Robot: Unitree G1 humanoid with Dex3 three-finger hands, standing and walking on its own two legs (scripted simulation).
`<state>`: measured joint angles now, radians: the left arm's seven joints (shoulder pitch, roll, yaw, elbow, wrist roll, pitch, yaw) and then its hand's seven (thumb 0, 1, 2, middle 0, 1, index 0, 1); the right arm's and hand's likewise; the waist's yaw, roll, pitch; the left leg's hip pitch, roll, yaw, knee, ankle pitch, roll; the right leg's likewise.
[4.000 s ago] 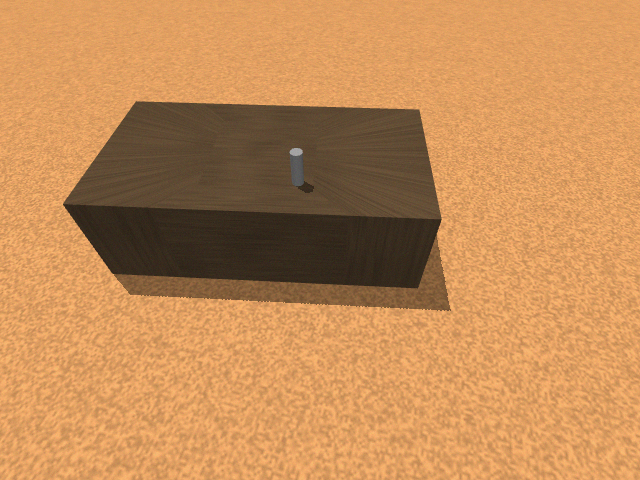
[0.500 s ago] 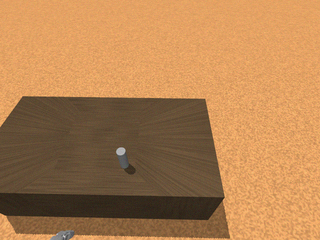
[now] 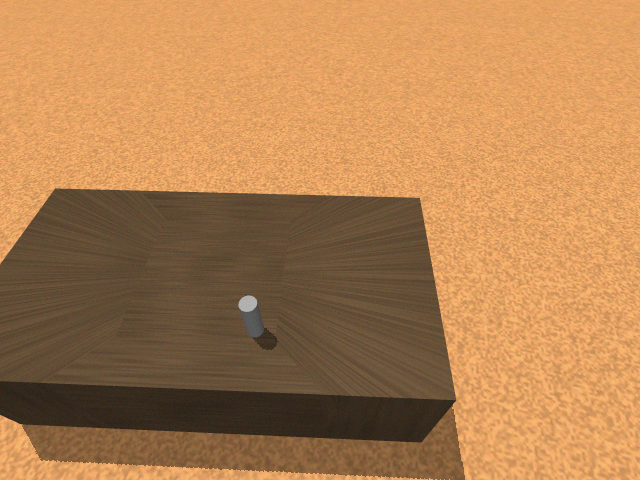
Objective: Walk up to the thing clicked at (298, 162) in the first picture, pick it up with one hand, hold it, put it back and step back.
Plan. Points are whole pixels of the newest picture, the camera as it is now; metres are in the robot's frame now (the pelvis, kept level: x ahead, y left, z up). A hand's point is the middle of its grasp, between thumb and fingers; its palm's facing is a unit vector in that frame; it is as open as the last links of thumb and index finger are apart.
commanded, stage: walk up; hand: left
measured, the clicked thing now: (251, 317) +0.49 +0.20 -0.33
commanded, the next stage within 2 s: stand in 0.08 s
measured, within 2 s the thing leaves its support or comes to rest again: neither
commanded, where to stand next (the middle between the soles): +0.03 +0.00 m, yaw +0 degrees
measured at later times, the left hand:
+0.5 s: hand out of the picture +0.10 +0.25 -0.16, palm faces -0.02 -0.94 -0.33, open 7.4 cm
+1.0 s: hand out of the picture +0.10 +0.25 -0.16, palm faces -0.02 -0.94 -0.34, open 7.4 cm
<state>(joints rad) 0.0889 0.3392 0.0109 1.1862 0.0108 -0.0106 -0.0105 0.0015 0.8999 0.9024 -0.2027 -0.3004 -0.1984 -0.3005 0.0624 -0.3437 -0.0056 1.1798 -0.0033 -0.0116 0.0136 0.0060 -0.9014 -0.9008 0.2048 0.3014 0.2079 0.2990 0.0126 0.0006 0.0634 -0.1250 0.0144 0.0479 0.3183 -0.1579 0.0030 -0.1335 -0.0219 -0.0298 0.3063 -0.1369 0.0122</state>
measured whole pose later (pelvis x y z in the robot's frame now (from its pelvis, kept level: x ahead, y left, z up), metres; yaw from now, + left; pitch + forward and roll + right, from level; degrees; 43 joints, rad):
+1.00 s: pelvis +0.02 +0.00 +0.00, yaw +1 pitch -2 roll +0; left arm 0.10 0.35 0.00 1.13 0.02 -0.01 0.00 0.00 0.90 0.90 -0.20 -0.30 -0.20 -0.30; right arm 0.09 -0.35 0.00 1.14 -0.01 -0.01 0.01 0.01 -0.90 -0.90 0.20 0.30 0.21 0.30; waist 0.00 0.00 0.05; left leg -0.08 0.01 0.04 0.29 -0.18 0.00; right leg -0.09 -0.02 -0.04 0.30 -0.17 0.01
